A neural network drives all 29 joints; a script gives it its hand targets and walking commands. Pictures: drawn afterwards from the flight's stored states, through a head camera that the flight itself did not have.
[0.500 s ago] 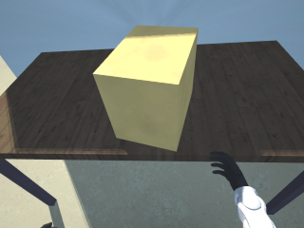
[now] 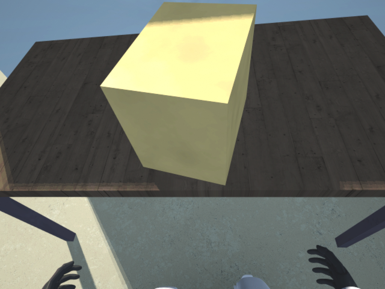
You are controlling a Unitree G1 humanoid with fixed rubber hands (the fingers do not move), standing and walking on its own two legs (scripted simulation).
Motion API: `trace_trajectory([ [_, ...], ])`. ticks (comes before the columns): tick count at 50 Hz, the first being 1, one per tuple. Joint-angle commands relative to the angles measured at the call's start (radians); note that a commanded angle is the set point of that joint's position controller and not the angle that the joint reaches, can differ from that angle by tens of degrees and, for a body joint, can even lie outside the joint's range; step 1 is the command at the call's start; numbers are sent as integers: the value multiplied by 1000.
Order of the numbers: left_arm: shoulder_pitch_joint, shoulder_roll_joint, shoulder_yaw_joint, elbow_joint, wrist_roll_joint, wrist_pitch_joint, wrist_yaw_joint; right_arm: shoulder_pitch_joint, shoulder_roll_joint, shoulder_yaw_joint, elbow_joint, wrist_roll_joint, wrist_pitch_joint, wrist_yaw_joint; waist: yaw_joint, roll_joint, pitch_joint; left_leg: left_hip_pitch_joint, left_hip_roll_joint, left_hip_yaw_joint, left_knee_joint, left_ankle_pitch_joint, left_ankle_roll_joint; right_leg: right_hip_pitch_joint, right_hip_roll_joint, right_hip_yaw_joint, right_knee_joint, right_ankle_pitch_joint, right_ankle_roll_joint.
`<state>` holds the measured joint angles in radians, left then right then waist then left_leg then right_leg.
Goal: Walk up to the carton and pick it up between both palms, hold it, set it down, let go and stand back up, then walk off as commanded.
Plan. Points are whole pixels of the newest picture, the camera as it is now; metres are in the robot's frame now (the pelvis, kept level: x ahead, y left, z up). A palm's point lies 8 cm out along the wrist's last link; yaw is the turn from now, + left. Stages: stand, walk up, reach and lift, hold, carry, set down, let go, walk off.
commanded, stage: walk off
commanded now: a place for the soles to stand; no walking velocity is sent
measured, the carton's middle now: (194, 93) +0.52 +0.04 +0.08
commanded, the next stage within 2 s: none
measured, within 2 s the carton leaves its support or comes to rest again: neither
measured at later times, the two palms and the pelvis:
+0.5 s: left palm out of the picture -0.04 +0.35 -0.09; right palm out of the picture +0.04 -0.27 -0.09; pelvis -0.10 +0.02 -0.01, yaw +2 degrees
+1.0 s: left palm out of the picture -0.16 +0.30 -0.03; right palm out of the picture -0.08 -0.30 -0.13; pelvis -0.20 -0.03 +0.00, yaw +3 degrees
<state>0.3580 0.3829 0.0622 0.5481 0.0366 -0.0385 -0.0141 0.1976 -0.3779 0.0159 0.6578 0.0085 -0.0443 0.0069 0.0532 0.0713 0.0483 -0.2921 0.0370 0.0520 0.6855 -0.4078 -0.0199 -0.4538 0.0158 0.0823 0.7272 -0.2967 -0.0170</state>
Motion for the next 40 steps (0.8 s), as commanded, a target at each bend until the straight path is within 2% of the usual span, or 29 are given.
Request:
trace_trajectory([
  [1,59,277,48,-18,-21,26,25,7,-235,-117,-58,-19,28,-26,65,-141,-150,-59,-23,-59,220,546,62,231,-151,173,-72,800,-139],
  [2,94,298,58,-20,-15,35,28,3,-221,-118,-66,-14,37,-28,77,-203,-206,-87,-84,-51,340,275,54,263,-229,278,-130,849,-197],
  [3,74,309,56,-22,-2,37,25,-36,-184,-110,-89,-17,47,-27,71,-301,-186,-141,-117,-66,417,-206,55,234,-318,372,-228,830,-235],
  [4,25,320,54,-38,0,40,24,-20,-194,-107,-70,-18,52,-27,46,-276,-129,-120,-93,-113,426,-232,52,154,-330,384,-232,793,-246],
  [8,-77,308,50,-43,2,57,22,74,-206,-130,-6,-34,70,-13,-19,-275,-126,-15,-58,-80,166,-94,52,61,-271,307,-215,492,-203],
  [10,-128,264,30,-34,-15,67,19,144,-225,-138,34,-48,55,-12,-77,-204,-112,169,-46,-82,-137,112,60,-88,-160,175,-103,330,-114],
  [11,-117,197,19,-38,-22,71,25,172,-280,-149,37,-69,51,-12,-87,10,-89,184,72,-295,-261,123,71,-189,-20,95,121,92,-57],
  [12,-88,165,17,-36,-37,70,32,99,-366,-155,9,-67,43,-19,-45,240,-53,94,292,-514,-294,307,135,-246,102,-4,289,-318,-6],
  [13,-112,237,32,-15,-32,86,42,87,-407,-162,-15,-49,33,-23,-74,123,-22,-21,331,-607,-347,275,163,-193,112,90,396,-348,-20],
  [14,-99,245,25,9,-37,87,39,36,-382,-154,-28,-54,26,-25,-44,72,19,-56,300,-559,-334,260,173,-190,123,124,470,-280,-30],
  [15,-50,242,27,34,-41,85,32,-4,-343,-147,-35,-56,24,-29,-17,80,21,-46,254,-439,-303,267,160,-182,123,102,511,-220,-22],
  [16,-33,235,28,56,-39,82,28,-17,-304,-134,-36,-56,25,-28,-17,81,16,-23,211,-386,-272,315,164,-192,128,89,540,-194,-15],
  [17,8,235,32,60,-36,85,20,-23,-294,-132,-51,-48,30,-29,-15,120,6,-21,230,-368,-248,360,192,-167,134,94,564,-195,-7],
  [18,11,241,37,61,-32,92,15,-33,-289,-132,-57,-47,34,-33,-22,118,13,-60,226,-351,-256,282,210,-149,131,96,603,-172,-4],
  [19,4,247,37,54,-34,89,11,-19,-286,-129,-61,-40,30,-38,-35,79,6,5,239,-376,-239,342,232,-181,135,101,619,-180,2],
  [20,15,243,35,61,-38,90,11,-7,-282,-129,-53,-36,35,-39,-36,101,-4,38,241,-343,-218,361,245,-178,118,100,588,-179,4],
  [24,6,234,31,57,-31,84,6,27,-279,-132,-54,-32,37,-43,-57,88,-65,104,231,-337,-194,355,258,-155,102,47,437,-218,2],
  [25,10,232,32,62,-33,84,3,27,-285,-136,-49,-37,41,-40,-51,118,-63,90,245,-340,-175,396,265,-141,88,42,413,-223,-2],
  [28,14,221,37,60,-35,76,4,5,-296,-135,-37,-38,44,-39,-46,140,-70,47,253,-336,-170,396,252,-76,45,-2,259,-269,-19],
  [29,43,212,36,65,-35,70,2,-30,-297,-138,-43,-42,48,-36,-18,161,-95,20,248,-292,-137,382,226,2,0,-25,112,-251,-31],
  [30,69,208,37,91,-29,67,2,-60,-305,-146,-40,-45,57,-34,-1,173,-113,-37,205,-247,-116,312,187,120,9,-69,-29,-163,-34],
  [31,118,216,43,112,-25,67,1,-51,-290,-143,-34,-45,70,-32,17,97,-109,-160,144,-194,-46,140,158,245,23,-50,-131,-126,-29],
  [32,90,232,45,107,-10,57,7,-26,-228,-132,-7,-45,80,-33,23,-149,-26,-274,10,-101,163,-29,113,238,-68,196,-335,-157,-31],
  [33,34,366,78,63,17,46,6,-72,-205,-119,-40,-30,76,-38,40,-426,-9,-410,-164,-98,364,-226,52,116,-348,641,-446,-38,-134],
  [34,-40,386,78,38,6,48,14,-71,-252,-123,-22,-28,78,-48,40,-285,22,-337,-161,-258,521,-178,58,3,-357,668,-440,-7,-159],
  [35,-86,334,63,38,-6,45,23,-42,-250,-125,-1,-16,72,-51,9,-201,57,-324,-171,-281,588,-110,57,-27,-285,559,-403,-4,-141],
  [38,-114,259,61,37,-11,47,33,36,-253,-127,19,-11,71,-43,-18,-169,1,-356,-182,-259,635,-42,15,185,-171,346,-294,172,-88],
  [39,-90,261,64,43,-14,48,33,32,-243,-124,23,-10,71,-45,-7,-215,-6,-353,-184,-241,617,-48,11,196,-180,347,-296,173,-93],
  [40,-86,260,64,39,-17,47,32,34,-246,-127,26,-9,72,-45,-2,-205,-10,-342,-176,-238,622,-49,8,201,-188,350,-301,162,-97],
])
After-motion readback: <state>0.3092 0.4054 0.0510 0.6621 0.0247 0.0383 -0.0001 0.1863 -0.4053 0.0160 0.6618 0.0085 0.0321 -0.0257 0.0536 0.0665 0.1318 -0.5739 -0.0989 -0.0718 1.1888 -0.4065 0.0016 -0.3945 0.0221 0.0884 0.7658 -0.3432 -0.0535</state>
